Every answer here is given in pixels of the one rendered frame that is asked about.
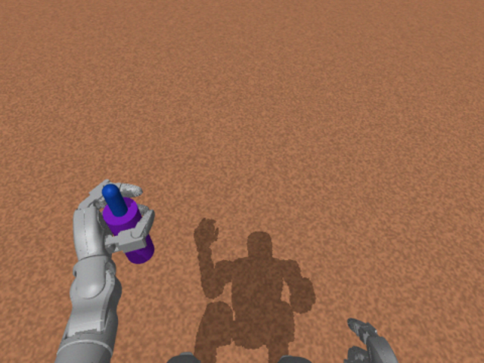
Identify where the bottle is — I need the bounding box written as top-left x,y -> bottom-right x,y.
102,184 -> 154,264

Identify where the right robot hand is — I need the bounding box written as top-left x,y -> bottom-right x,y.
343,318 -> 399,363

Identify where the left robot arm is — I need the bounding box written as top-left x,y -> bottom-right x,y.
54,255 -> 122,363

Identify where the left robot hand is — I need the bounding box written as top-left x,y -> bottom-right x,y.
73,179 -> 155,261

